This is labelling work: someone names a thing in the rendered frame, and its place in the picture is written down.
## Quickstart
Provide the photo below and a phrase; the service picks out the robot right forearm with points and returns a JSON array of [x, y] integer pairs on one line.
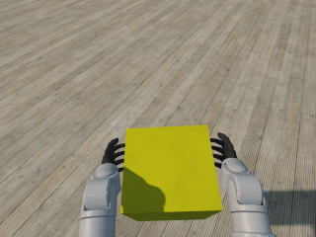
[[246, 200]]

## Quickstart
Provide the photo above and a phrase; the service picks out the carton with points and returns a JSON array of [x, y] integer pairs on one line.
[[169, 174]]

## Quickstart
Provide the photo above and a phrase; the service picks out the left robot hand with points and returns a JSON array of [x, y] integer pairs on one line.
[[110, 154]]

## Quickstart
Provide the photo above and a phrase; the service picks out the robot left forearm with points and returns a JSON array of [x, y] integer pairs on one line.
[[100, 202]]

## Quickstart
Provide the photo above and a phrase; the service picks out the right robot hand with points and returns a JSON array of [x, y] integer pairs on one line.
[[227, 151]]

